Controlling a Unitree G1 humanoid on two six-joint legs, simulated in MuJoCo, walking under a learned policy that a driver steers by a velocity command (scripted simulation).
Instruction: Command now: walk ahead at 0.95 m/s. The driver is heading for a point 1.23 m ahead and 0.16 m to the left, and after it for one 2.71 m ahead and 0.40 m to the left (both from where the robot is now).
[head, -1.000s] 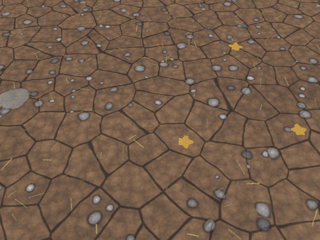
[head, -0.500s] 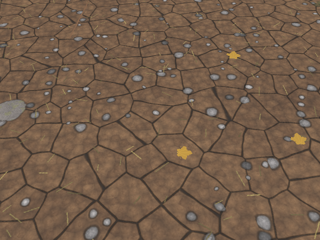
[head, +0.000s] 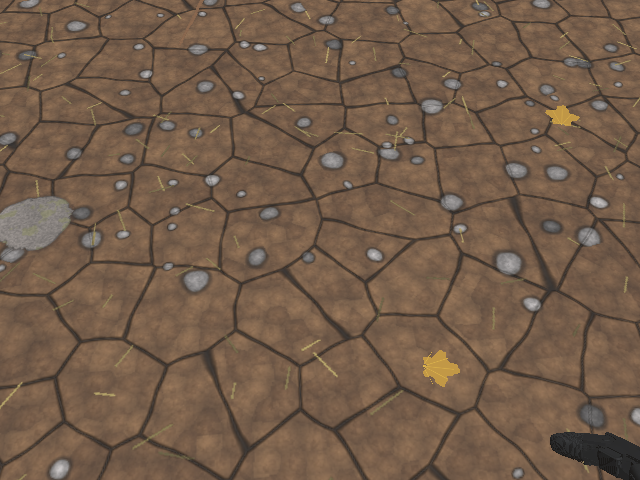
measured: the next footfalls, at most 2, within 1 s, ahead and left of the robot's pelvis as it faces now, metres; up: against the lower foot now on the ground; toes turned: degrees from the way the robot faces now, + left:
right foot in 0.46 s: +0.66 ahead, -0.07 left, +0.00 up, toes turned -1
left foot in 0.94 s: +1.13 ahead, +0.16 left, +0.00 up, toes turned +4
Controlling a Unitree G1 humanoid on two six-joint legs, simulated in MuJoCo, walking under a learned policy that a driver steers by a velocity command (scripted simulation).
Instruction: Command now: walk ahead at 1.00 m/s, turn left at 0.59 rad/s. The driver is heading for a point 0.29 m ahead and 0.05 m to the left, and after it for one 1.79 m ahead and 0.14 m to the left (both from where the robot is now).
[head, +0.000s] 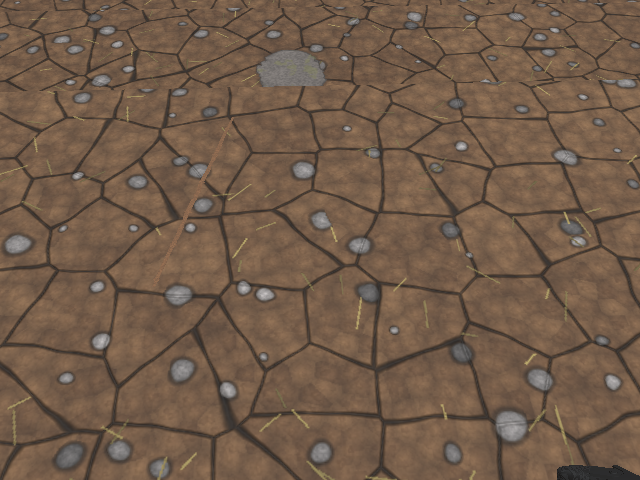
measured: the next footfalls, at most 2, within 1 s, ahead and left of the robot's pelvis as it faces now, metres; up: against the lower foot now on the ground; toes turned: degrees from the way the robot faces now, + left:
right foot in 0.38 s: +0.57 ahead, -0.01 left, +0.00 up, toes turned +29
left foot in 0.76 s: +0.44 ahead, +0.16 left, +0.00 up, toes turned +5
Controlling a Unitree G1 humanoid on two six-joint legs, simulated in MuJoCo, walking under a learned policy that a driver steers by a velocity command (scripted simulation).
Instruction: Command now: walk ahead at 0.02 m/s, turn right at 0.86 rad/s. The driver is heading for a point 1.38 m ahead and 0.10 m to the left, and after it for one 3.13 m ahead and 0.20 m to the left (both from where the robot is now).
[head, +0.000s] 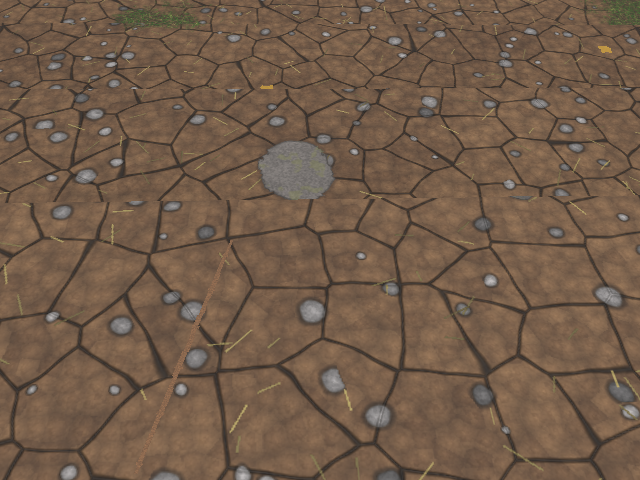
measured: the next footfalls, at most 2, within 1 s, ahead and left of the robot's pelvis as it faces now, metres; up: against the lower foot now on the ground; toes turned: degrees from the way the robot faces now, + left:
right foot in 0.22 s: +0.02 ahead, -0.16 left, +0.00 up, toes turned -18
left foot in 0.74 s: +0.46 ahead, -0.07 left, +0.00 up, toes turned +3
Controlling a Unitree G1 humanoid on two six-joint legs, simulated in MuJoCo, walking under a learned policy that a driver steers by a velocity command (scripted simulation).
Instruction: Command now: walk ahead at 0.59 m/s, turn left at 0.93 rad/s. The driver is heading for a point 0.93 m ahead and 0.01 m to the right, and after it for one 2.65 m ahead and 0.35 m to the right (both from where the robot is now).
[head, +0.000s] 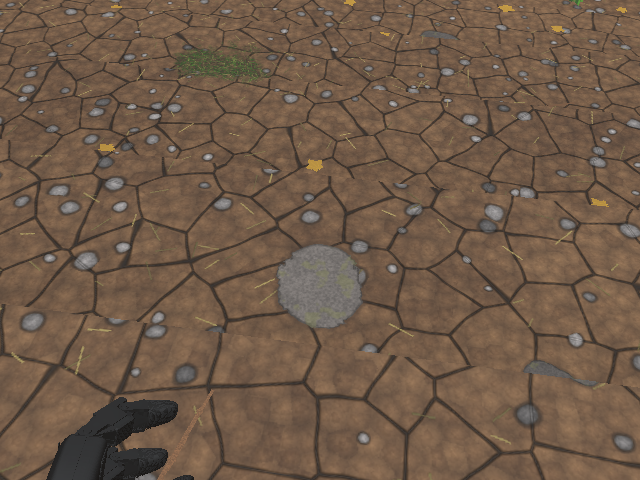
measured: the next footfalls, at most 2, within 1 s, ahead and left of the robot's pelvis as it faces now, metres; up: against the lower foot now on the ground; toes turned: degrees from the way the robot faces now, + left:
right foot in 0.14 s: +0.35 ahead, -0.15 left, +0.00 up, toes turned +17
left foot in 0.50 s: +0.25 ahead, +0.08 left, +0.00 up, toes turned +19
